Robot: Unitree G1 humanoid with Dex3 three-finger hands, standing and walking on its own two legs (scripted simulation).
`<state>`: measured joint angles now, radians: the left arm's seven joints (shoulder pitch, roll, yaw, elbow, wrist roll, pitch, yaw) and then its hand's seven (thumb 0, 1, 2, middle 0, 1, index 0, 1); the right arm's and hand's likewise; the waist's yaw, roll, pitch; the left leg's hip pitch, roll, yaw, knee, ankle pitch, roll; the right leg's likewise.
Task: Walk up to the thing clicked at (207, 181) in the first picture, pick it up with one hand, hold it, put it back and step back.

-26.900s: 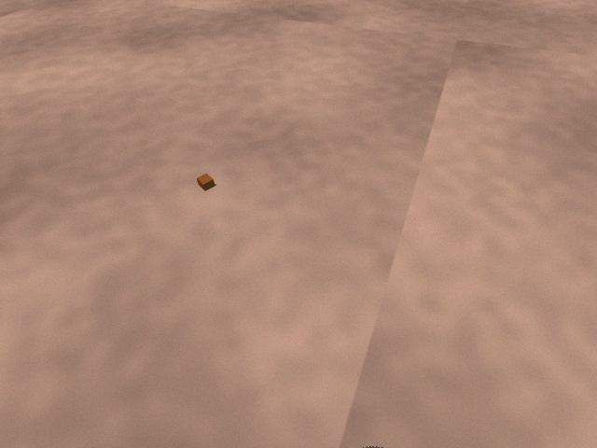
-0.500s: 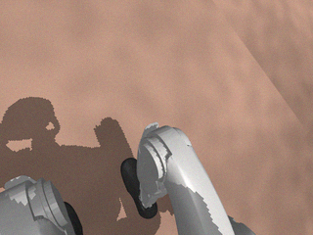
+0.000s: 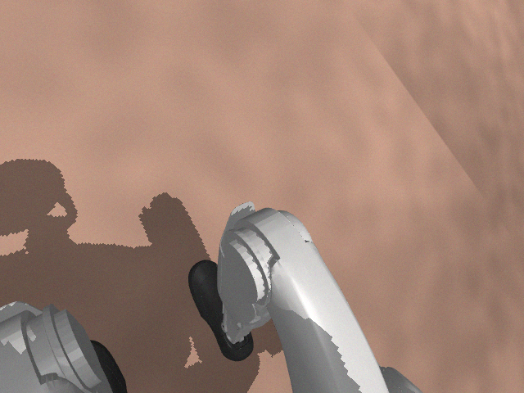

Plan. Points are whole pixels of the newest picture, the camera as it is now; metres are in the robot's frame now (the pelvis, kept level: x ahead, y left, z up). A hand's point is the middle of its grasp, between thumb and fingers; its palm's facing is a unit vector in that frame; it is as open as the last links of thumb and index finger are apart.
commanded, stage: rest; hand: left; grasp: from above
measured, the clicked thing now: out of the picture +0.51 +0.28 -0.28
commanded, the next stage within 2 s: open in 0.38 s
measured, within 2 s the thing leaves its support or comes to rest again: rests again in 0.34 s
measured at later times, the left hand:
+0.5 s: hand out of the picture +0.51 +0.28 -0.24, palm faces -0.44 -0.08 -0.90, open 8.6 cm
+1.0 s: hand out of the picture +0.50 +0.28 -0.23, palm faces -0.44 -0.08 -0.89, open 10.1 cm
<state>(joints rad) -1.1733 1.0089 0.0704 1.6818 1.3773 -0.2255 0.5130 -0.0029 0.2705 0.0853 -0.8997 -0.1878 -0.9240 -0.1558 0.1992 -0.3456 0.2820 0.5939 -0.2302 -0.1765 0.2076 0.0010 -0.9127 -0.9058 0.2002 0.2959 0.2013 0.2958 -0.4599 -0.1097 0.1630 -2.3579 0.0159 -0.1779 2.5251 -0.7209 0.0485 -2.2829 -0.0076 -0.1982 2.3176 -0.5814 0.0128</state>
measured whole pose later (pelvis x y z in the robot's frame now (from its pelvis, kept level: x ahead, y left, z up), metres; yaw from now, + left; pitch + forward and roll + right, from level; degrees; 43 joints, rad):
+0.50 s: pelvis +0.00 +0.00 +0.00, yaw -1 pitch +30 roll -15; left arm -1.18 1.06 0.07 1.68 1.36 -0.22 0.51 0.00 0.27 0.11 -0.88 -0.21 -0.91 -0.18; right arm 0.19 -0.36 0.33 0.58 -0.23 -0.18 0.20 0.00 -0.91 -0.91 0.20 0.30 0.20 0.30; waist -0.48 -0.12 0.19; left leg -2.36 0.02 -0.19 2.52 -0.72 0.05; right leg -2.28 0.00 -0.21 2.30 -0.57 0.02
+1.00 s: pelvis +0.00 +0.00 +0.00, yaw -1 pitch +30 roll -15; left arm -1.17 1.06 0.04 1.67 1.36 -0.24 0.50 0.00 0.10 0.48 -0.59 -0.49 -0.60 -0.48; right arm 0.18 -0.35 0.34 0.58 -0.23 -0.17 0.19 0.00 -0.90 -0.91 0.20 0.30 0.20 0.30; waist -0.47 -0.12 0.17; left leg -2.36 0.02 -0.20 2.52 -0.71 0.05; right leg -2.27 0.00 -0.22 2.29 -0.56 0.02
